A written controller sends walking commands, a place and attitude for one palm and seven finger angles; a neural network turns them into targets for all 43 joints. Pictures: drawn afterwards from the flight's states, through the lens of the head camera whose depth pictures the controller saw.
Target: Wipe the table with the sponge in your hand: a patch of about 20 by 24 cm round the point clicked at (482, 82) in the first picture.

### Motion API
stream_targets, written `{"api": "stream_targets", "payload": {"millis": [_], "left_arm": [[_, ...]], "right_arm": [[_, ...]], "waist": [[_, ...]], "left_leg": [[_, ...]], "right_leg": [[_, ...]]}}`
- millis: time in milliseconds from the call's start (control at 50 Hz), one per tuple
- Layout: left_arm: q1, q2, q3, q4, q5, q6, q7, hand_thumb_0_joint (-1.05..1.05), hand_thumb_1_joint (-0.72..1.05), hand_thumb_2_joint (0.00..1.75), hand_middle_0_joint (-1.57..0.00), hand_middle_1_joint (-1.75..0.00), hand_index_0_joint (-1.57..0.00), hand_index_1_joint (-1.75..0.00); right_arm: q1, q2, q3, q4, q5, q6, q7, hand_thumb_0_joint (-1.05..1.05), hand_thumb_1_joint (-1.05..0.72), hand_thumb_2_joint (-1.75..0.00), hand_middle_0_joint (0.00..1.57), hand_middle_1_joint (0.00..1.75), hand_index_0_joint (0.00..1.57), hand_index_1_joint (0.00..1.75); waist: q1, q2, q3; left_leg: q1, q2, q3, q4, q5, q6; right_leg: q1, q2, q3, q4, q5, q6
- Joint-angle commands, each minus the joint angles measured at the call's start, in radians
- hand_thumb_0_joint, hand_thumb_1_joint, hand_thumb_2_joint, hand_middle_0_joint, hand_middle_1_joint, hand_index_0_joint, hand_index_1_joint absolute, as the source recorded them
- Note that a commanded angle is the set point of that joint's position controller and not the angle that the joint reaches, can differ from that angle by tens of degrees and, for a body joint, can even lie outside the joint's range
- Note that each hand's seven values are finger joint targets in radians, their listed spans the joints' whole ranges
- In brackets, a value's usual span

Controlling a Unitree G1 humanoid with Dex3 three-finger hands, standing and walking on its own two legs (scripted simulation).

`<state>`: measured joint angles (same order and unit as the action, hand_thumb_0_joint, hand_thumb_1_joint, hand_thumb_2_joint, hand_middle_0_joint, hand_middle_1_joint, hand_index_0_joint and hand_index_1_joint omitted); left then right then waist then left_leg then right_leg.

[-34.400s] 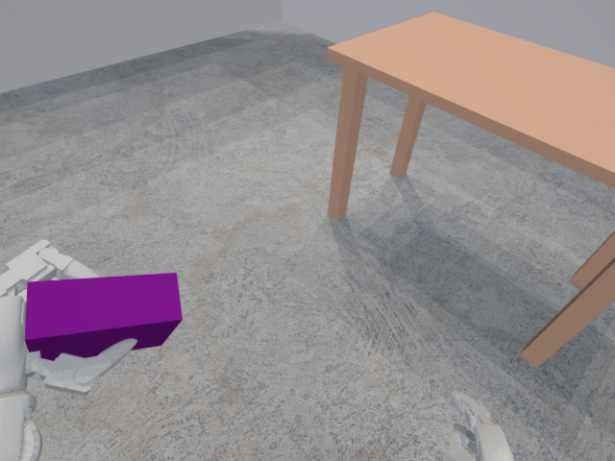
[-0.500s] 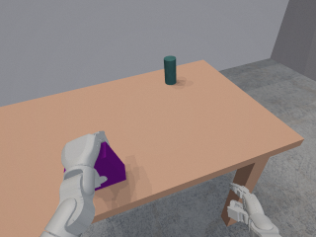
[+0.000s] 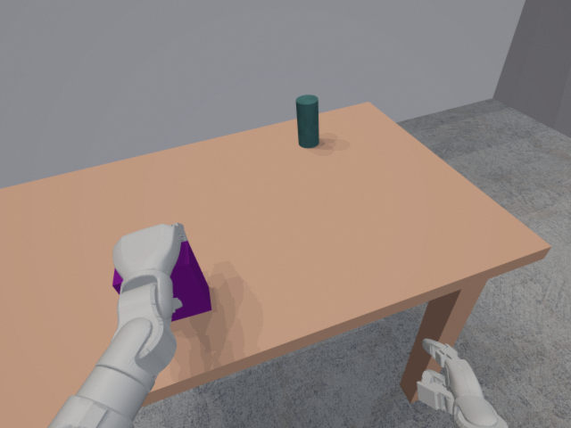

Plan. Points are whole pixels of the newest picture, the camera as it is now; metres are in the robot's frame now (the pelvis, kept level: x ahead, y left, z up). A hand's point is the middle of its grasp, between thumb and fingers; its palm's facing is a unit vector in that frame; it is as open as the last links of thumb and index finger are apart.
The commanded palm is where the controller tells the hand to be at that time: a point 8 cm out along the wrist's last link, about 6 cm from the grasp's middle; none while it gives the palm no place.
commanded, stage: wipe forward along the middle lane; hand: left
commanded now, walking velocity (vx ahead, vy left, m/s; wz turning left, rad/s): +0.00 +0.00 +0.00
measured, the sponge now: (170, 293) +0.30 +0.23 +0.03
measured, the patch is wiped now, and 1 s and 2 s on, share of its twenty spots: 0.95 0.95 0.95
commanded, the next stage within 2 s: slide back across to the first lane in 1.10 s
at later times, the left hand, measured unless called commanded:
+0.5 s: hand (159, 249) +0.35 +0.26 +0.08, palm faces -0.03 -0.06 -1.00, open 9.3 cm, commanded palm +0.33 +0.26 +0.11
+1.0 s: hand (150, 225) +0.40 +0.30 +0.08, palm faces -0.07 -0.04 -1.00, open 9.3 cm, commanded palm +0.38 +0.30 +0.12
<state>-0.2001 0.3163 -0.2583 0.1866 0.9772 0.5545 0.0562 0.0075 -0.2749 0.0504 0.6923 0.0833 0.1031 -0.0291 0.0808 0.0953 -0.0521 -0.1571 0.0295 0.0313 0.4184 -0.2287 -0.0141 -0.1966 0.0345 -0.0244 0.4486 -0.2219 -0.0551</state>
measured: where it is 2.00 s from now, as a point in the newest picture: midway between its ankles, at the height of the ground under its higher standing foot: outside the picture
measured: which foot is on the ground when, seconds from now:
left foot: down 0.00-1.00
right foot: down 0.00-1.00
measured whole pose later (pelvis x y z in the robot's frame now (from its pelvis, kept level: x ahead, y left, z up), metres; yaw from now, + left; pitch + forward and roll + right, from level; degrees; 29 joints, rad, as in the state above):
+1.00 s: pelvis +0.00 +0.01 +0.00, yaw +1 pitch +6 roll +0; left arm -0.65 0.43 -0.10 0.81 0.99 0.29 0.09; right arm 0.15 -0.28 0.02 0.73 0.09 0.09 -0.07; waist 0.01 0.05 -0.08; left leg -0.33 0.02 0.02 0.45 -0.23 0.00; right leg -0.34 0.02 -0.04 0.43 -0.20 -0.04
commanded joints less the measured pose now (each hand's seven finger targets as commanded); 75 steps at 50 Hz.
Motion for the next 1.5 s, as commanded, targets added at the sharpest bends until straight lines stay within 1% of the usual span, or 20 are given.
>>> {"api": "stream_targets", "payload": {"millis": [0, 80, 100, 180, 240, 280, 360, 380, 440, 480, 640, 680, 740, 900, 1160, 1280, 1360, 1380, 1420, 1480], "left_arm": [[-0.284, 0.184, 0.119, 0.006, 0.004, -0.014, 0.015, 0.0, 0.1, 1.3, -1.2, -1.6, -1.2, -1.6], [-0.317, 0.21, 0.144, 0.092, 0.006, -0.04, 0.009, 0.0, 0.1, 1.3, -1.2, -1.6, -1.2, -1.6], [-0.329, 0.167, 0.105, 0.104, 0.003, -0.047, 0.006, 0.0, 0.1, 1.3, -1.2, -1.6, -1.2, -1.6], [-0.396, 0.224, 0.147, 0.151, 0.008, -0.076, 0.004, 0.0, 0.1, 1.3, -1.2, -1.6, -1.2, -1.6], [-0.416, 0.185, 0.115, 0.192, 0.009, -0.1, 0.008, 0.0, 0.1, 1.3, -1.2, -1.6, -1.2, -1.6], [-0.4, 0.255, 0.182, 0.206, 0.007, -0.115, 0.015, 0.0, 0.1, 1.3, -1.2, -1.6, -1.2, -1.6], [-0.435, 0.209, 0.137, 0.242, 0.008, -0.13, 0.023, 0.0, 0.1, 1.3, -1.2, -1.6, -1.2, -1.6], [-0.438, 0.273, 0.197, 0.247, 0.011, -0.136, 0.028, 0.0, 0.1, 1.3, -1.2, -1.6, -1.2, -1.6], [-0.471, 0.22, 0.144, 0.273, 0.02, -0.141, 0.034, 0.0, 0.1, 1.3, -1.2, -1.6, -1.2, -1.6], [-0.46, 0.28, 0.202, 0.281, 0.017, -0.147, 0.041, 0.0, 0.1, 1.3, -1.2, -1.6, -1.2, -1.6], [-0.578, 0.273, 0.169, 0.384, 0.028, -0.167, 0.047, 0.0, 0.1, 1.3, -1.2, -1.6, -1.2, -1.6], [-0.624, 0.347, 0.225, 0.408, 0.03, -0.177, 0.05, 0.0, 0.1, 1.3, -1.2, -1.6, -1.2, -1.6], [-0.673, 0.296, 0.168, 0.454, 0.038, -0.193, 0.047, 0.0, 0.1, 1.3, -1.2, -1.6, -1.2, -1.6], [-0.721, 0.352, 0.215, 0.529, 0.051, -0.248, 0.06, 0.0, 0.1, 1.3, -1.2, -1.6, -1.2, -1.6], [-0.851, 0.366, 0.208, 0.638, 0.058, -0.27, 0.078, 0.0, 0.1, 1.3, -1.2, -1.6, -1.2, -1.6], [-0.783, 0.433, 0.284, 0.558, 0.045, -0.279, 0.083, 0.0, 0.1, 1.3, -1.2, -1.6, -1.2, -1.6], [-0.756, 0.438, 0.276, 0.487, 0.041, -0.262, 0.081, 0.0, 0.1, 1.3, -1.2, -1.6, -1.2, -1.6], [-0.727, 0.5, 0.332, 0.462, 0.033, -0.258, 0.081, 0.0, 0.1, 1.3, -1.2, -1.6, -1.2, -1.6], [-0.739, 0.489, 0.306, 0.434, 0.037, -0.248, 0.073, 0.0, 0.1, 1.3, -1.2, -1.6, -1.2, -1.6], [-0.694, 0.511, 0.327, 0.385, 0.03, -0.239, 0.05, 0.0, 0.1, 1.3, -1.2, -1.6, -1.2, -1.6]], "right_arm": [[-0.205, -0.099, -0.041, -0.164, -0.001, -0.056, -0.018, 0.0, -0.9, -0.9, 0.2, 0.3, 0.2, 0.3], [-0.174, -0.109, -0.047, -0.15, 0.0, -0.056, -0.028, 0.0, -0.9, -0.9, 0.2, 0.3, 0.2, 0.3], [-0.169, -0.104, -0.044, -0.159, 0.001, -0.058, -0.029, 0.0, -0.9, -0.9, 0.2, 0.3, 0.2, 0.3], [-0.141, -0.115, -0.049, -0.147, 0.0, -0.055, -0.035, 0.0, -0.9, -0.9, 0.2, 0.3, 0.2, 0.3], [-0.119, -0.111, -0.052, -0.147, 0.004, -0.059, -0.036, 0.0, -0.9, -0.9, 0.2, 0.3, 0.2, 0.3], [-0.111, -0.118, -0.057, -0.141, 0.0, -0.057, -0.037, 0.0, -0.9, -0.9, 0.2, 0.3, 0.2, 0.3], [-0.092, -0.115, -0.059, -0.14, 0.004, -0.056, -0.038, 0.0, -0.9, -0.9, 0.2, 0.3, 0.2, 0.3], [-0.086, -0.122, -0.063, -0.133, 0.001, -0.056, -0.038, 0.0, -0.9, -0.9, 0.2, 0.3, 0.2, 0.3], [-0.072, -0.118, -0.063, -0.129, 0.003, -0.054, -0.038, 0.0, -0.9, -0.9, 0.2, 0.3, 0.2, 0.3], [-0.068, -0.125, -0.067, -0.125, 0.0, -0.053, -0.038, 0.0, -0.9, -0.9, 0.2, 0.3, 0.2, 0.3], [-0.038, -0.123, -0.065, -0.111, 0.005, -0.053, -0.044, 0.0, -0.9, -0.9, 0.2, 0.3, 0.2, 0.3], [-0.029, -0.129, -0.064, -0.103, 0.002, -0.053, -0.049, 0.0, -0.9, -0.9, 0.2, 0.3, 0.2, 0.3], [-0.006, -0.126, -0.062, -0.099, 0.004, -0.052, -0.047, 0.0, -0.9, -0.9, 0.2, 0.3, 0.2, 0.3], [0.061, -0.134, -0.076, -0.086, -0.003, -0.05, -0.042, 0.0, -0.9, -0.9, 0.2, 0.3, 0.2, 0.3], [0.123, -0.146, -0.086, -0.044, -0.003, -0.044, -0.035, 0.0, -0.9, -0.9, 0.2, 0.3, 0.2, 0.3], [0.11, -0.146, -0.093, -0.068, -0.007, -0.04, -0.027, 0.0, -0.9, -0.9, 0.2, 0.3, 0.2, 0.3], [0.092, -0.145, -0.091, -0.084, -0.004, -0.039, -0.022, 0.0, -0.9, -0.9, 0.2, 0.3, 0.2, 0.3], [0.079, -0.15, -0.089, -0.09, -0.004, -0.039, -0.022, 0.0, -0.9, -0.9, 0.2, 0.3, 0.2, 0.3], [0.07, -0.149, -0.086, -0.095, -0.001, -0.039, -0.024, 0.0, -0.9, -0.9, 0.2, 0.3, 0.2, 0.3], [0.052, -0.152, -0.084, -0.104, 0.0, -0.044, -0.025, 0.0, -0.9, -0.9, 0.2, 0.3, 0.2, 0.3]], "waist": [[-0.003, -0.173, -0.123], [-0.009, -0.167, -0.123], [-0.012, -0.166, -0.138], [-0.02, -0.179, -0.148], [-0.026, -0.163, -0.157], [-0.015, -0.177, -0.173], [-0.028, -0.177, -0.163], [-0.021, -0.171, -0.178], [-0.034, -0.158, -0.17], [-0.024, -0.167, -0.194], [-0.049, -0.169, -0.172], [-0.047, -0.152, -0.19], [-0.069, -0.142, -0.185], [-0.069, -0.135, -0.288], [-0.108, -0.139, -0.261], [-0.06, -0.103, -0.351], [-0.056, -0.082, -0.333], [-0.033, -0.067, -0.348], [-0.052, -0.084, -0.316], [-0.037, -0.067, -0.322]], "left_leg": [[-0.028, -0.064, -0.022, -0.031, 0.074, 0.059], [-0.038, -0.064, -0.026, -0.031, 0.056, 0.055], [-0.049, -0.064, -0.019, -0.026, 0.065, 0.058], [-0.058, -0.061, -0.027, -0.026, 0.059, 0.056], [-0.066, -0.06, -0.02, -0.017, 0.07, 0.057], [-0.075, -0.061, -0.027, -0.017, 0.072, 0.056], [-0.089, -0.059, -0.015, -0.014, 0.069, 0.058], [-0.09, -0.06, -0.026, -0.017, 0.073, 0.055], [-0.089, -0.057, -0.018, -0.014, 0.074, 0.057], [-0.089, -0.056, -0.022, -0.014, 0.086, 0.057], [-0.108, -0.054, -0.016, -0.02, 0.049, 0.06], [-0.113, -0.053, -0.023, -0.025, 0.05, 0.057], [-0.114, -0.05, -0.019, -0.017, 0.063, 0.058], [-0.116, -0.047, -0.02, 0.004, 0.134, 0.061], [-0.129, -0.035, -0.03, 0.014, 0.157, 0.061], [-0.094, -0.034, -0.035, 0.011, 0.255, 0.063], [-0.071, -0.034, -0.031, 0.001, 0.271, 0.065], [-0.068, -0.036, -0.039, -0.006, 0.291, 0.064], [-0.063, -0.035, -0.033, -0.008, 0.281, 0.066], [-0.04, -0.038, -0.042, -0.018, 0.301, 0.066]], "right_leg": [[0.044, -0.019, 0.1, -0.113, 0.047, -0.002], [0.023, -0.018, 0.11, -0.122, 0.019, -0.004], [0.034, -0.023, 0.091, -0.109, 0.052, 0.0], [0.023, -0.021, 0.103, -0.112, 0.051, -0.002], [0.018, -0.025, 0.084, -0.102, 0.081, 0.0], [0.037, -0.024, 0.101, -0.103, 0.087, -0.002], [0.025, -0.029, 0.081, -0.101, 0.099, 0.005], [0.034, -0.024, 0.097, -0.1, 0.098, -0.001], [0.012, -0.026, 0.074, -0.098, 0.096, 0.002], [0.032, -0.025, 0.086, -0.096, 0.122, -0.001], [-0.008, -0.03, 0.061, -0.106, 0.053, 0.01], [0.001, -0.029, 0.072, -0.107, 0.053, 0.005], [-0.016, -0.031, 0.054, -0.099, 0.08, 0.008], [0.025, -0.032, 0.046, -0.068, 0.195, 0.005], [-0.041, -0.026, 0.022, -0.056, 0.209, 0.004], [0.045, -0.025, 0.023, -0.045, 0.299, -0.007], [0.06, -0.026, 0.016, -0.05, 0.303, -0.005], [0.085, -0.025, 0.018, -0.051, 0.312, -0.011], [0.08, -0.026, 0.014, -0.056, 0.306, -0.005], [0.096, -0.024, 0.017, -0.064, 0.309, -0.012]]}}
